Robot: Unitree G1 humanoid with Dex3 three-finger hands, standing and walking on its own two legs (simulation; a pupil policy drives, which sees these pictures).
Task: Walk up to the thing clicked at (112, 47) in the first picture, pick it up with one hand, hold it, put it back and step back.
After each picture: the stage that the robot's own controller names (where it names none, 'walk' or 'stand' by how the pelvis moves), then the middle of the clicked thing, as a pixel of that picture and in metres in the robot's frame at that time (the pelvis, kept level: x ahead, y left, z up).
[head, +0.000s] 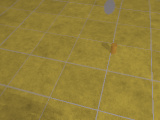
stand; (113, 48) +1.35 -0.30 -0.72
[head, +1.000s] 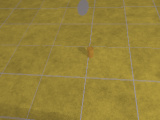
walk; (90, 52) +1.23 +0.08 -0.69
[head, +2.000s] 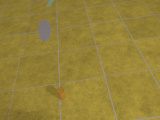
walk; (61, 93) +0.72 +0.31 -0.71
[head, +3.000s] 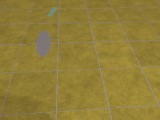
walk; out of the picture +0.46 +0.21 -0.70
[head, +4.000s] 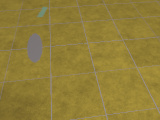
stand; out of the picture +0.35 +0.23 -0.72
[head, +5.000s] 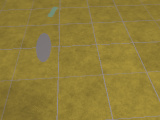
stand; out of the picture +0.33 +0.20 -0.71
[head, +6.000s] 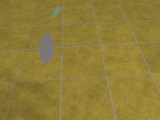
stand; out of the picture +0.31 +0.19 -0.72
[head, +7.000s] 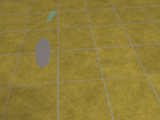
stand; out of the picture +0.30 +0.19 -0.72
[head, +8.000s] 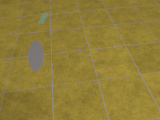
stand; out of the picture +0.28 +0.21 -0.73
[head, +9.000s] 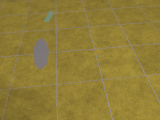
stand; out of the picture +0.28 +0.19 -0.73
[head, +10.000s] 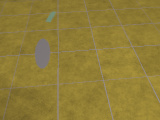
stand; out of the picture +0.29 +0.18 -0.73
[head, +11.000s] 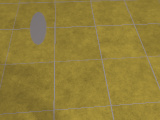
go down; out of the picture +0.31 +0.18 -0.69
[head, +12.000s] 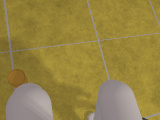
go down; (18, 80) +0.36 +0.24 -0.29
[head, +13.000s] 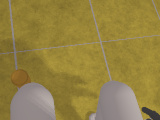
close in; (21, 79) +0.37 +0.24 -0.29
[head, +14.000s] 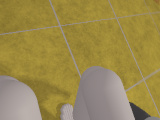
close in; out of the picture +0.35 +0.27 -0.22
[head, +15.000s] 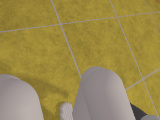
close; out of the picture +0.35 +0.28 -0.23
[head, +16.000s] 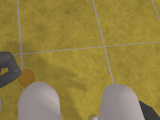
lift; (27, 80) +0.36 +0.24 -0.30
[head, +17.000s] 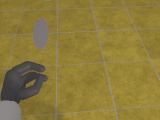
close; out of the picture +0.33 +0.17 -0.63
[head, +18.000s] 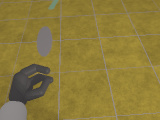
close; out of the picture +0.32 +0.19 -0.67
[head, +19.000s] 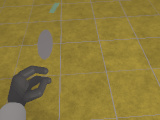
stand; out of the picture +0.32 +0.19 -0.68
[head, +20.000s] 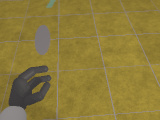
crouch; out of the picture +0.32 +0.19 -0.67
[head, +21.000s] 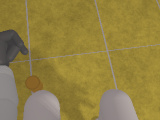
crouch; (34, 84) +0.39 +0.22 -0.36
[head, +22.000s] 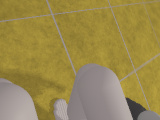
lower; out of the picture +0.35 +0.27 -0.23
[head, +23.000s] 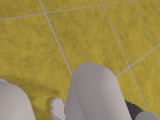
lower; out of the picture +0.35 +0.28 -0.22
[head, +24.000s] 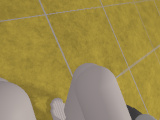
lower; out of the picture +0.35 +0.27 -0.22
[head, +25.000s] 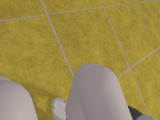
lower; out of the picture +0.34 +0.28 -0.22
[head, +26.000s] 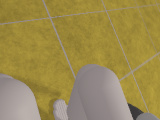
loosen; out of the picture +0.33 +0.26 -0.22
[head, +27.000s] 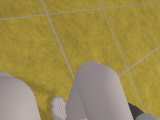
withdraw; out of the picture +0.31 +0.19 -0.25
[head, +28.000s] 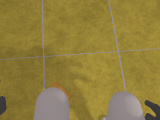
walk; (60, 92) +0.33 +0.14 -0.42
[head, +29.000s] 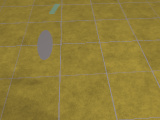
stand; out of the picture +0.26 +0.10 -0.69
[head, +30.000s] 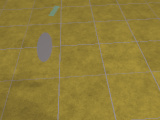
stand; out of the picture +0.26 +0.12 -0.69
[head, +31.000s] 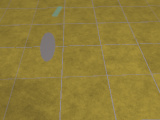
stand; out of the picture +0.27 +0.10 -0.73
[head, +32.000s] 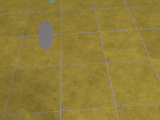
walk; out of the picture +0.30 +0.11 -0.74
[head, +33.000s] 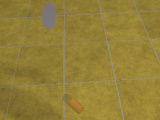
walk; (76, 105) +0.49 +0.10 -0.72
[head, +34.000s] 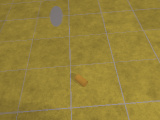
walk; (81, 80) +0.82 +0.13 -0.73
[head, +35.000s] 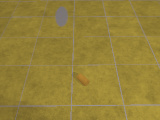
stand; (82, 79) +0.87 +0.05 -0.74
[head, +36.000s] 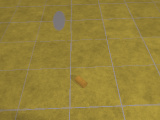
stand; (80, 81) +0.89 +0.07 -0.75
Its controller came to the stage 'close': yes
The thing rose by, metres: 0.01
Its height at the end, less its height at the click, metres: -0.02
